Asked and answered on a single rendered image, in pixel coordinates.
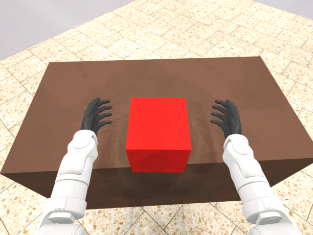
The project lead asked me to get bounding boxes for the carton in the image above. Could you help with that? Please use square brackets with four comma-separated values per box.
[126, 97, 191, 172]

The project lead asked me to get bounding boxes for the left robot hand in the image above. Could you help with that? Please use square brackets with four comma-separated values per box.
[80, 97, 112, 135]

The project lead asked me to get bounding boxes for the right robot forearm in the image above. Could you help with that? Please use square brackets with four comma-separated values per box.
[223, 134, 302, 235]

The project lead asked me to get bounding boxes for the robot left upper arm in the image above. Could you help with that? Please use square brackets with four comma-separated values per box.
[36, 224, 85, 235]

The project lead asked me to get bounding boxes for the right robot hand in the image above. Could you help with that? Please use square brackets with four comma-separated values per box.
[210, 99, 242, 139]

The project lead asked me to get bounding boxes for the robot right upper arm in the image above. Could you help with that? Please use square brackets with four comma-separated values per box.
[248, 222, 301, 235]

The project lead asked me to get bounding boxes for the pedestal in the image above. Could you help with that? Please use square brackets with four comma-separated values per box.
[0, 56, 313, 210]

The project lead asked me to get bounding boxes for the left robot forearm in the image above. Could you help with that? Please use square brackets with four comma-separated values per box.
[34, 130, 98, 235]

